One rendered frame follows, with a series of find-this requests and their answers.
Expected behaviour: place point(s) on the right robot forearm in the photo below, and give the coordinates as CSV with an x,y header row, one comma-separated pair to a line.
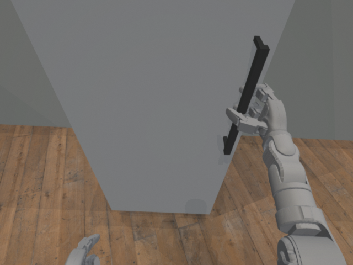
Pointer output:
x,y
297,213

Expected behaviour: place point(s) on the right robot hand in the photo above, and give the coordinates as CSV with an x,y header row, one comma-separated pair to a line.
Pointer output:
x,y
272,114

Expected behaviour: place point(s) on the left robot hand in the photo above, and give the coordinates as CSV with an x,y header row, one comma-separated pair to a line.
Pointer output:
x,y
78,255

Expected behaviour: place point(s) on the robot right upper arm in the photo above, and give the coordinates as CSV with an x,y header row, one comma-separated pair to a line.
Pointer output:
x,y
308,250

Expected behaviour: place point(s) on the fridge door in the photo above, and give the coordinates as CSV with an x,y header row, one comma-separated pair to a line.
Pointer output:
x,y
145,85

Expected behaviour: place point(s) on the handle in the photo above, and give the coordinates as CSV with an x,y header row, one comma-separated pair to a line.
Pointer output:
x,y
253,76

